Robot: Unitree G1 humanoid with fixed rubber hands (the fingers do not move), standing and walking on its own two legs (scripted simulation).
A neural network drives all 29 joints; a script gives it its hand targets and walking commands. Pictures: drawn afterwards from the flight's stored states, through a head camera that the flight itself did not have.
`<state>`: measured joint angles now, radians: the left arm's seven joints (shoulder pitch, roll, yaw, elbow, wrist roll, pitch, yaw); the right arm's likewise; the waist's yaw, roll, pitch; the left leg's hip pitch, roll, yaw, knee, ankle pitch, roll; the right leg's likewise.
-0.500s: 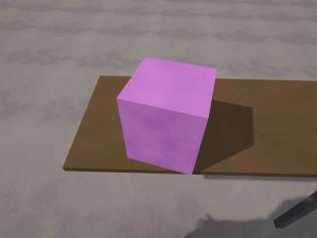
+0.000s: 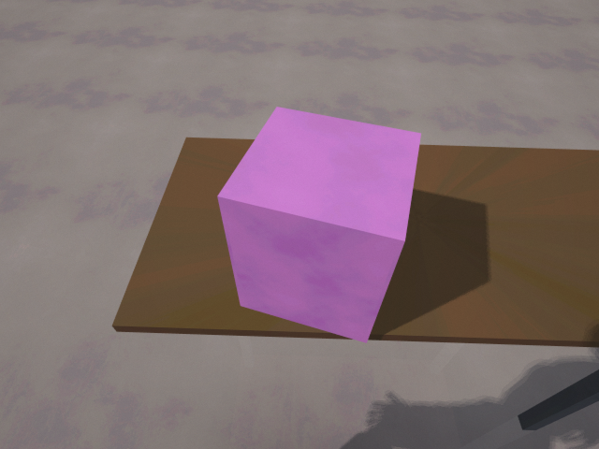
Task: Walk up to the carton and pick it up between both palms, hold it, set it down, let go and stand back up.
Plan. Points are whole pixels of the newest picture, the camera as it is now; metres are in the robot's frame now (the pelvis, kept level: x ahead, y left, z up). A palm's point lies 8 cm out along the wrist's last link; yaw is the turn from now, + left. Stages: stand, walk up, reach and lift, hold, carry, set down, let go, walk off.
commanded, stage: walk up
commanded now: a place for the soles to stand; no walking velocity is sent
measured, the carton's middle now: (322, 227) +0.43 -0.02 +0.06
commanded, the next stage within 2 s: reach and lift in 0.48 s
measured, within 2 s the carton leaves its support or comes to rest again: neither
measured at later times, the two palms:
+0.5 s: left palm out of the picture +0.07 +0.30 -0.11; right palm out of the picture +0.05 -0.30 -0.12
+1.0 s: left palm (101, 441) +0.17 +0.28 -0.09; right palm out of the picture +0.14 -0.29 -0.09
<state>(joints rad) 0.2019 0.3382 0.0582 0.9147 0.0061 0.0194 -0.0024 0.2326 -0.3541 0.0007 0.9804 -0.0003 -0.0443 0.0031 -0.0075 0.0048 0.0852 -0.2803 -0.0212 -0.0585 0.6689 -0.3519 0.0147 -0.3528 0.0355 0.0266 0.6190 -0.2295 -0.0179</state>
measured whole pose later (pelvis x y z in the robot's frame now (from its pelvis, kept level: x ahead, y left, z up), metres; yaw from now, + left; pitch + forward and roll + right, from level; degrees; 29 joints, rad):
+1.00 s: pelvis -0.01 -0.01 -0.01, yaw +0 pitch -2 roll +1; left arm 0.06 0.33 0.12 0.47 0.04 0.44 -0.03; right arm 0.11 -0.30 -0.05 0.75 -0.02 -0.11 -0.04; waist -0.01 -0.04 0.15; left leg -0.33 0.01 0.01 0.77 -0.39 -0.01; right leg -0.38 0.04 0.02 0.78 -0.36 -0.03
